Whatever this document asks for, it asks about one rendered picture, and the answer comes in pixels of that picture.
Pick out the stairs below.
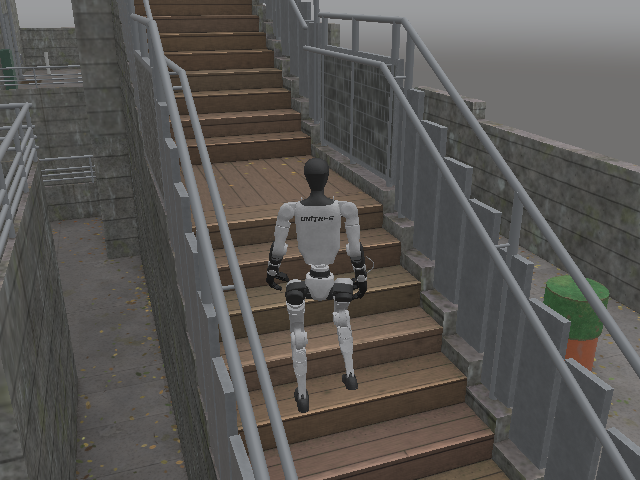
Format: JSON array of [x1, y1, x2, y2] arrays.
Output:
[[134, 0, 311, 166], [192, 205, 510, 480]]

